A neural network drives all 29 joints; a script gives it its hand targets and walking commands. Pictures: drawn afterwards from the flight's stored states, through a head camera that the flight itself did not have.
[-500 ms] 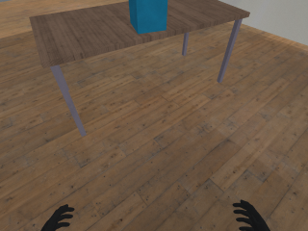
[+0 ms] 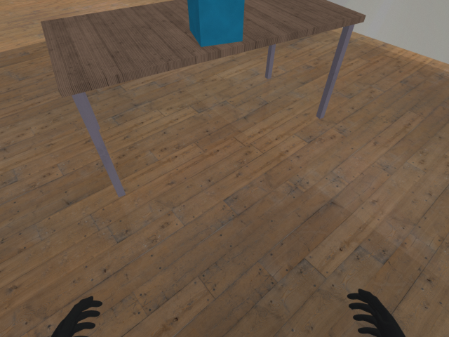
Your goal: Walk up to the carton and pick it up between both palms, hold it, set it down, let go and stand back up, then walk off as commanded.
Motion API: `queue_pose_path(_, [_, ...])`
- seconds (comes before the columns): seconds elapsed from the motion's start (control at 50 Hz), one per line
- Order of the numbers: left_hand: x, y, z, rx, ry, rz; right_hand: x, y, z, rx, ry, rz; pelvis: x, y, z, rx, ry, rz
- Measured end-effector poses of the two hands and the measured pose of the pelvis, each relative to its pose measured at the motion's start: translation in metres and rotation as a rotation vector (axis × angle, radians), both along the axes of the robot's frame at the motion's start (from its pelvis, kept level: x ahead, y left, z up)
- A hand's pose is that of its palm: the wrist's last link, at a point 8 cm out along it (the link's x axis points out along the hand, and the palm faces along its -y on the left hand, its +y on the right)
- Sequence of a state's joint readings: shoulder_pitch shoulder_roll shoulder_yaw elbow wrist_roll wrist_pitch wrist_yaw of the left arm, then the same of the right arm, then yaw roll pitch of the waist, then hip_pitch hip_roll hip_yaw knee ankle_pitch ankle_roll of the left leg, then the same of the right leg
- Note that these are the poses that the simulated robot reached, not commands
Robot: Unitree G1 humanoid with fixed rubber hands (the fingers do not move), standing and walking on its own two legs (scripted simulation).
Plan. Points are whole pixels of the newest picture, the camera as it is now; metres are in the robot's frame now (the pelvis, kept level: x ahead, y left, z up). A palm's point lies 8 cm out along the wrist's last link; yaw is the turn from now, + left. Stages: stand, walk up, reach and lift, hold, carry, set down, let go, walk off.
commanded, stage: stand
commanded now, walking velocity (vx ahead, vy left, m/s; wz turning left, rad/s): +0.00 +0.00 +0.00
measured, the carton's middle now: (214, 6) +1.42 +0.03 +0.07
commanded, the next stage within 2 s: none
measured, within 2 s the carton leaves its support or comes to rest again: neither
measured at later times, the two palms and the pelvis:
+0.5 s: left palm out of the picture +0.14 +0.29 -0.06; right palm out of the picture +0.15 -0.27 -0.06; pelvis -0.01 +0.00 +0.00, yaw +0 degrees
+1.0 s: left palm out of the picture +0.13 +0.30 -0.06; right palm out of the picture +0.14 -0.28 -0.06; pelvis -0.02 +0.00 +0.00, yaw +0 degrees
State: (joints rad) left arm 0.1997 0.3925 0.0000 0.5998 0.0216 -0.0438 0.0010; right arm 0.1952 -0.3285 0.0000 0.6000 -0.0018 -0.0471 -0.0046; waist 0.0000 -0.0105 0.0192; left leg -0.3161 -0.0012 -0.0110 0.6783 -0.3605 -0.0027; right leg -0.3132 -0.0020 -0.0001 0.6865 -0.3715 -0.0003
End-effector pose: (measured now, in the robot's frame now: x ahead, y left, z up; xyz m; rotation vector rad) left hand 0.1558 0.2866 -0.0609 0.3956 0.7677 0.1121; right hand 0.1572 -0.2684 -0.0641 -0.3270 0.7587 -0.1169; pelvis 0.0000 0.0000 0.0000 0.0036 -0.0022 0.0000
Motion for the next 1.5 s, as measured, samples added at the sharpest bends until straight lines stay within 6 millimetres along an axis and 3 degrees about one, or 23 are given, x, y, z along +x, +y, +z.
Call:
queue_pose_path(0.88, [-0.026,0.013,0.0,0.027,0.025,0.021,-0.015,-0.007,0.006,-0.015,-0.023,0.009,-0.017,0.0,0.0,0.0,-0.024,0.0])
queue_pose_path(1.5, [-0.034,0.018,-0.006,0.033,0.064,0.031,-0.019,-0.008,0.003,-0.02,0.005,0.005,-0.018,0.001,0.0,-0.001,-0.025,0.0])
